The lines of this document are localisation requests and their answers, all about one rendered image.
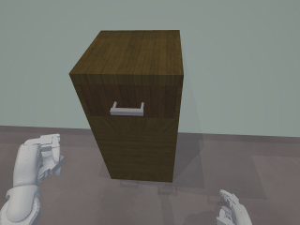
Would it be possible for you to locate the drawer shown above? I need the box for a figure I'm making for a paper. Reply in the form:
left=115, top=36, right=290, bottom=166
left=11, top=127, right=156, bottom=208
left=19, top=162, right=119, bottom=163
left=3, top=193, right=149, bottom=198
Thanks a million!
left=79, top=83, right=176, bottom=119

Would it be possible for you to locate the robot left hand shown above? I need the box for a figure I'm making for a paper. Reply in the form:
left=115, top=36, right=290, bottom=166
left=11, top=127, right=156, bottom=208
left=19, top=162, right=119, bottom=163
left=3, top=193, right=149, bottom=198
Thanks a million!
left=13, top=133, right=65, bottom=188

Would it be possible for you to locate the robot right hand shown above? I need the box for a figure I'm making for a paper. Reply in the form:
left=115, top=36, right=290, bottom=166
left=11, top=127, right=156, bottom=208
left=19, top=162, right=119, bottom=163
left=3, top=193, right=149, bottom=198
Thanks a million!
left=217, top=189, right=252, bottom=225

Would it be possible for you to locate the handle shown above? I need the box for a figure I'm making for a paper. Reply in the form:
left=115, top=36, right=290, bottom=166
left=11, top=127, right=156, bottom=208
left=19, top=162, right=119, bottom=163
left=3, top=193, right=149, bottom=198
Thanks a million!
left=110, top=101, right=144, bottom=116

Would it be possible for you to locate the cabinet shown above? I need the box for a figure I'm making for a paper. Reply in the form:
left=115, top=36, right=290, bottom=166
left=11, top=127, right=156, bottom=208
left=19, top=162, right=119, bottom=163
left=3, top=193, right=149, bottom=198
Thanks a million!
left=69, top=30, right=184, bottom=183

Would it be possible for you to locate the robot left forearm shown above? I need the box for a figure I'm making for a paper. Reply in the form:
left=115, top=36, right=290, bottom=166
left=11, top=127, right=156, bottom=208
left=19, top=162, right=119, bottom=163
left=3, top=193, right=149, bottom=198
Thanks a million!
left=0, top=185, right=42, bottom=225

